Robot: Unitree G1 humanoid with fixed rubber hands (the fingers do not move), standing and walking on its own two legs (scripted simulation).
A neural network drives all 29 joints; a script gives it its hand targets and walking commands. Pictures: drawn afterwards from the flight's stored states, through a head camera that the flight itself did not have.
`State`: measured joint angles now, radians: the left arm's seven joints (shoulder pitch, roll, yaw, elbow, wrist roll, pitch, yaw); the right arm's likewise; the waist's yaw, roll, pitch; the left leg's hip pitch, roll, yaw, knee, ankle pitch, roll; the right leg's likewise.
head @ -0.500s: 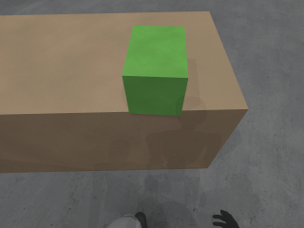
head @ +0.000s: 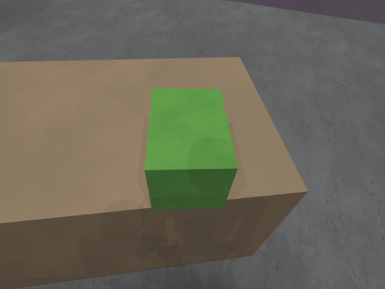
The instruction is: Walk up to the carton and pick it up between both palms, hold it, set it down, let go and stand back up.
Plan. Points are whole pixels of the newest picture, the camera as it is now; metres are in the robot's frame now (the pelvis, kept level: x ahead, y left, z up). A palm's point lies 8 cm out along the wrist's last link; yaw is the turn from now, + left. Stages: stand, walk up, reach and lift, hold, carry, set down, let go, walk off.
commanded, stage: walk up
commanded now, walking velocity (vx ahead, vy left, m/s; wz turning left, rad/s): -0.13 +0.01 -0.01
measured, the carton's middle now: (187, 147) +0.48 +0.02 -0.02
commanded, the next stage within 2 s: none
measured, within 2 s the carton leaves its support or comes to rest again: neither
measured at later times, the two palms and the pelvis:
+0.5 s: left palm out of the picture -0.01 +0.24 -0.14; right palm out of the picture -0.03 -0.18 -0.14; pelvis -0.02 +0.02 +0.01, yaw +0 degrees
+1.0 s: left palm out of the picture -0.03 +0.24 -0.14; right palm out of the picture -0.02 -0.15 -0.14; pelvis +0.00 +0.05 +0.01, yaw +0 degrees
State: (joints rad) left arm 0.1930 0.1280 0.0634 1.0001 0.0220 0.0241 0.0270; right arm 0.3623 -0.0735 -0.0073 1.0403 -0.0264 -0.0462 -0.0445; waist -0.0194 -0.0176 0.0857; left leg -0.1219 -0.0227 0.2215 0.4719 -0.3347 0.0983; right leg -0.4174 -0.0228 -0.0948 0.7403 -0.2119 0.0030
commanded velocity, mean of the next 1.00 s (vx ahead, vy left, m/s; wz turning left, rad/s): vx -0.02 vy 0.01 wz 0.00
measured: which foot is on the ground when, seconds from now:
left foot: down 0.00-0.10, up 0.12-0.38, down 0.40-1.00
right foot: up 0.00-0.04, down 0.06-1.00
